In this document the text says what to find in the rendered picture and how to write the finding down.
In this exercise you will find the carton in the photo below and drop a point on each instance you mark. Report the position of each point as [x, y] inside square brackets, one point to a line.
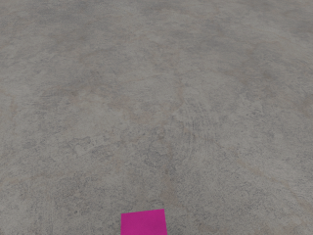
[143, 223]

